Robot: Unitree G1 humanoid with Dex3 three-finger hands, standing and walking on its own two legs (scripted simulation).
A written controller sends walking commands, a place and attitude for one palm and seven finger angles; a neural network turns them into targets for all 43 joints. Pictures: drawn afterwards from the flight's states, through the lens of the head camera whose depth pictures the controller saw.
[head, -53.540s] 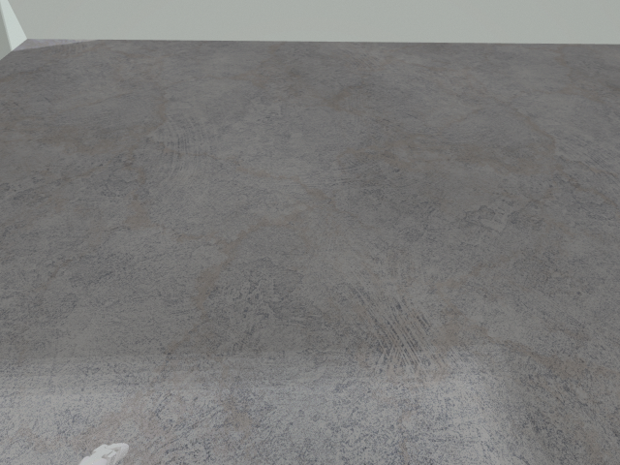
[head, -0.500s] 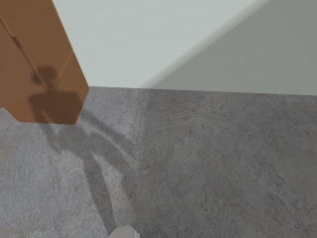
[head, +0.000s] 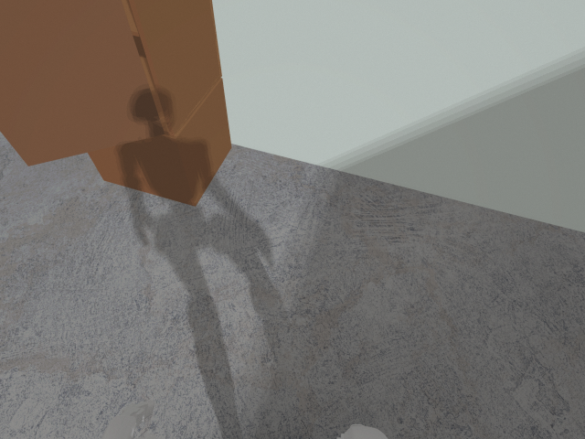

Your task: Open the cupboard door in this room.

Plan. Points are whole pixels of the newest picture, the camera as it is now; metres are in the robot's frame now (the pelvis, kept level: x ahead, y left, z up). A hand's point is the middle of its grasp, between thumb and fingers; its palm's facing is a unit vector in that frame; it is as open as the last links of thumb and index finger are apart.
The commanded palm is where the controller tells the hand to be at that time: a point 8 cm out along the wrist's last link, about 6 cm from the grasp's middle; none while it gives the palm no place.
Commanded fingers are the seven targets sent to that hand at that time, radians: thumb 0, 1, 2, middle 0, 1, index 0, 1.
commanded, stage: turn to face it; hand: left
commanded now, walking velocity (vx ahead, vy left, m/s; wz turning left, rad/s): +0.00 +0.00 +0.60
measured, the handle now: out of the picture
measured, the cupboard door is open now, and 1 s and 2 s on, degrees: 41 41 41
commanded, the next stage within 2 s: take the last steps up to it in 0.46 s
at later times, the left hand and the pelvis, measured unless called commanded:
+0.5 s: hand out of the picture -0.02 +0.19 -0.18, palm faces +0.34 -0.91 -0.23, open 7.3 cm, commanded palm none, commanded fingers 0.00 0.90 0.90 -0.20 -0.30 -0.20 -0.30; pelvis +0.00 -0.01 -0.01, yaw +18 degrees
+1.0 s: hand out of the picture +0.05 +0.25 -0.16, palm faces +0.37 -0.91 -0.19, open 7.3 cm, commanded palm none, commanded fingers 0.00 0.90 0.90 -0.20 -0.30 -0.20 -0.30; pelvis +0.03 +0.04 +0.00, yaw +23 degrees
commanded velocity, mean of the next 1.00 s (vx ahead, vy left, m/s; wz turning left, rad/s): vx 0.14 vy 0.05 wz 0.30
